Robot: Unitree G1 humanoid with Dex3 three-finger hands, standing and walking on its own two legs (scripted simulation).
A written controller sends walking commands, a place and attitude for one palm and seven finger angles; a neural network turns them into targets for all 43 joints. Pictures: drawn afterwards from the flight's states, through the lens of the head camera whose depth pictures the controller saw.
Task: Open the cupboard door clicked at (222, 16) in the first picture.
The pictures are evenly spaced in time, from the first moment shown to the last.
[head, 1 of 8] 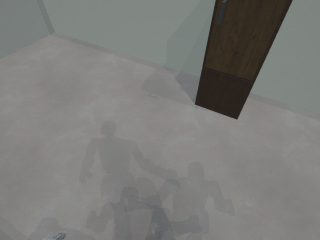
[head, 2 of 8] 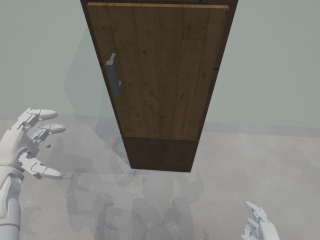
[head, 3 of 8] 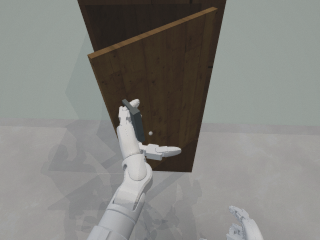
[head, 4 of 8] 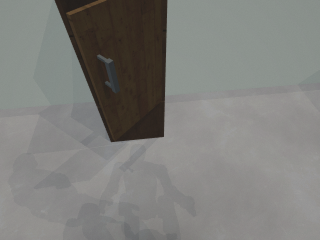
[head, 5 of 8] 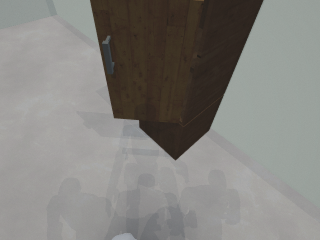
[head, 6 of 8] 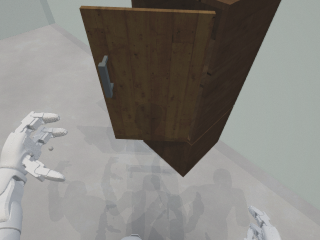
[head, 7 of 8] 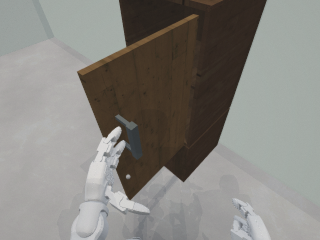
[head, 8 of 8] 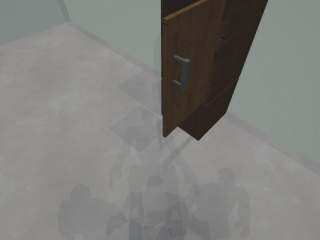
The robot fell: no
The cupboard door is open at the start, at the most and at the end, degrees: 0 92 91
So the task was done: yes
